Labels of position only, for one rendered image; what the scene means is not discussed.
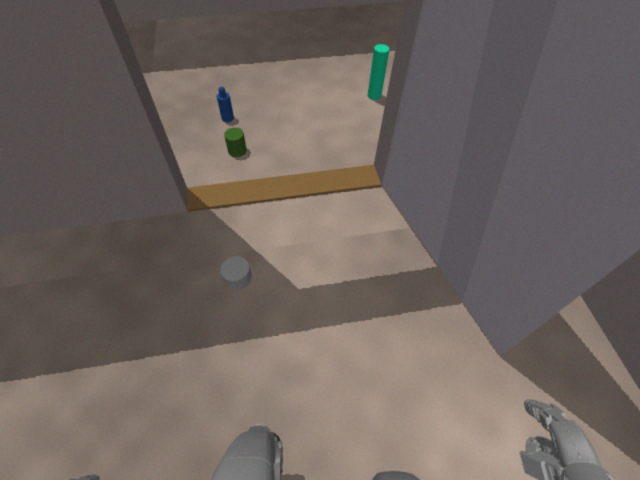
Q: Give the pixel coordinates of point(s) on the right robot arm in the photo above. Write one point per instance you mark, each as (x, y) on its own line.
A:
(585, 471)

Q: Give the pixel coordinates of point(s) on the right robot hand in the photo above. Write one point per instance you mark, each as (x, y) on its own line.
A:
(545, 459)

